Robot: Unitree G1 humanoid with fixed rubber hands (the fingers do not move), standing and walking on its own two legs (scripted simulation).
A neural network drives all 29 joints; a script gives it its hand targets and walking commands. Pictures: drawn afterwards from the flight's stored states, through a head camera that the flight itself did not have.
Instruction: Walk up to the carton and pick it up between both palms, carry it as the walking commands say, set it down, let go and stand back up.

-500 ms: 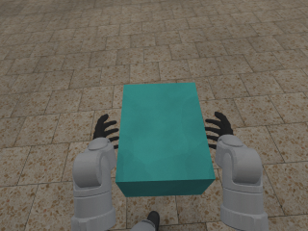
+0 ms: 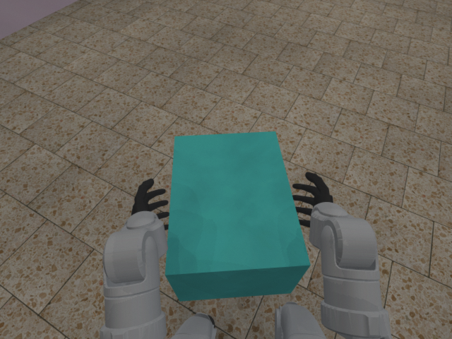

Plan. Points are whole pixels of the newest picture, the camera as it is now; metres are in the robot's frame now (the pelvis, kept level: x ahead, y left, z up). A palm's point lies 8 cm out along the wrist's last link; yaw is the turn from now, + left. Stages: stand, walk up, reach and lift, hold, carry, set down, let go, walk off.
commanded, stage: carry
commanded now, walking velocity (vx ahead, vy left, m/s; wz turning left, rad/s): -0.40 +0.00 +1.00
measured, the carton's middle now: (230, 211) +0.35 +0.04 -0.03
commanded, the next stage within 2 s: none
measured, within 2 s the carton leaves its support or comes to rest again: neither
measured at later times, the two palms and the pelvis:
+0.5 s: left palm out of the picture -0.03 +0.31 +0.06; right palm out of the picture +0.10 +0.05 +0.07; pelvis -0.22 +0.04 -0.01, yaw +29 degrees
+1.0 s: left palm out of the picture -0.35 +0.29 +0.09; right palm out of the picture -0.12 +0.11 +0.09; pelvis -0.42 -0.04 -0.01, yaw +60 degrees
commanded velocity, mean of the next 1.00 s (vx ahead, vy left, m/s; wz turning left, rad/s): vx -0.40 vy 0.00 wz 1.00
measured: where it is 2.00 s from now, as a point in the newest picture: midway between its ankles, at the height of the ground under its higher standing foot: outside the picture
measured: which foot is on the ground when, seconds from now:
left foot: down 0.00-0.14, up 0.16-0.40, down 0.42-0.72, up 0.74-0.98, down 1.00-1.00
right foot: up 0.00-0.12, down 0.14-0.42, up 0.44-0.70, down 0.72-1.00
